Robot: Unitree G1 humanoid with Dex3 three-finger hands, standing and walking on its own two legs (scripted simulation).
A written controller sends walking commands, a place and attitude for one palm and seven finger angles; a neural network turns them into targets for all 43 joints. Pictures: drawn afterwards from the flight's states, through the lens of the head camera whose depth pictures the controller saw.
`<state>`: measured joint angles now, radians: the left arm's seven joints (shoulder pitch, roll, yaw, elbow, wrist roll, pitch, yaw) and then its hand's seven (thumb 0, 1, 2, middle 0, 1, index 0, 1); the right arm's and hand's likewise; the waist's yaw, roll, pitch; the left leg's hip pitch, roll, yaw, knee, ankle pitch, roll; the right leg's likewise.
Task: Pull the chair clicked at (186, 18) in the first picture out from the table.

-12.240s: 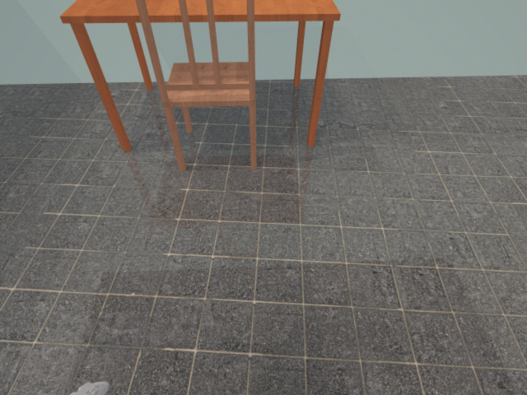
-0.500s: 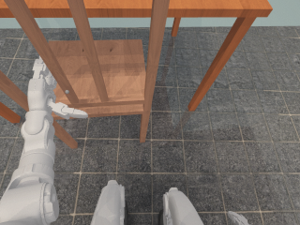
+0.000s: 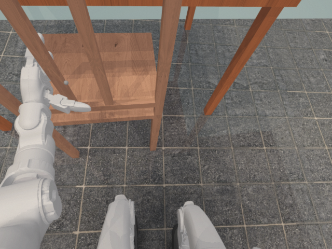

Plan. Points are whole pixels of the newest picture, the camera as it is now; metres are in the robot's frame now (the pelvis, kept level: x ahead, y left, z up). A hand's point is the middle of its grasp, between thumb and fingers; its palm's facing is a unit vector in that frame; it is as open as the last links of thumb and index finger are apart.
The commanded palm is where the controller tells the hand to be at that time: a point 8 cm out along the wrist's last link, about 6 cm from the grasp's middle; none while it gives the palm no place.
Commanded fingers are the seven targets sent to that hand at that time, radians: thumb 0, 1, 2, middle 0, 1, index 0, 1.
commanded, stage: push the fingers through the gap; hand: left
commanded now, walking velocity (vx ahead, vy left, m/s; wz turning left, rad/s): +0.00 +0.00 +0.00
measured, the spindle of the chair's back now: (44, 59) +0.51 +0.25 +0.08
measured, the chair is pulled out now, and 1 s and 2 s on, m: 0.00 0.00 0.03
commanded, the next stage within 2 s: hook a spindle and tug to test in 0.22 s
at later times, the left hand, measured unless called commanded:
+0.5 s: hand (65, 82) +0.48 +0.22 +0.04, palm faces +0.12 -0.99 -0.03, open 16.6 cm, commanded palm +0.46 +0.25 +0.04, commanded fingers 0.00 -0.50 0.30 -0.24 -0.63 -0.24 -0.63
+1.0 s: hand (65, 81) +0.49 +0.22 +0.04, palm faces +0.14 -0.99 -0.03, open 9.3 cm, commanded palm +0.46 +0.24 +0.04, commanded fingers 0.00 0.62 0.78 -0.50 -1.45 -0.50 -1.45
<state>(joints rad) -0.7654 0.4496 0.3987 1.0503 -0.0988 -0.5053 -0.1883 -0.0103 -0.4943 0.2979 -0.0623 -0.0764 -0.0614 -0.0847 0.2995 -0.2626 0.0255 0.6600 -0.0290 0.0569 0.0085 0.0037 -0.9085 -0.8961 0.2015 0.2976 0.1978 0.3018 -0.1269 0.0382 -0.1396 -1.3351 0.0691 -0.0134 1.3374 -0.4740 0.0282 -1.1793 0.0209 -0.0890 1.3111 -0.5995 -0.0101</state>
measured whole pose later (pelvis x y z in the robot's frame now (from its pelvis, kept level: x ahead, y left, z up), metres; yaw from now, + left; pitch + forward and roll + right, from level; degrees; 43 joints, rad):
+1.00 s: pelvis +0.01 +0.01 +0.01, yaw +0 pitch +27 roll -5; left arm -0.71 0.42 0.36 1.00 -0.12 -0.50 -0.14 0.00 0.10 0.55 -0.46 -1.34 -0.42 -1.35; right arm 0.28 -0.25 0.02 0.65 -0.03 0.09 0.03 0.00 -0.91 -0.90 0.20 0.30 0.20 0.30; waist -0.13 0.04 -0.14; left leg -1.29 0.06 -0.01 1.31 -0.49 0.04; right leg -1.13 0.02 -0.08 1.27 -0.60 0.00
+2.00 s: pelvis +0.03 +0.00 +0.04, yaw +1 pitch +21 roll -3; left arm -0.48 0.34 0.28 0.73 -0.07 -0.36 -0.04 0.00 0.69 0.77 -0.47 -1.45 -0.44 -1.45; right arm 0.24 -0.23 0.00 0.61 0.02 0.10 -0.01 0.01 -0.91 -0.90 0.20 0.30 0.20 0.30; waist -0.09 0.03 -0.07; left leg -1.08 0.06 0.02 1.20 -0.48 0.03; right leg -0.94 0.02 -0.05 1.16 -0.59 0.01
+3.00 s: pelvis -0.04 +0.00 +0.11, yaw +2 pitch +3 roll -2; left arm -0.51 0.19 0.02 1.09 -0.06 -0.26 0.10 -0.01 0.68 0.74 -0.26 -1.13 -0.50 -1.45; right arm 0.23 -0.27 0.01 0.76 0.05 -0.07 -0.13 0.01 -0.91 -0.90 0.20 0.30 0.20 0.30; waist -0.05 0.02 0.12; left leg -0.54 0.03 0.05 0.62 -0.13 0.03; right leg -0.46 0.00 -0.04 0.67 -0.28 0.00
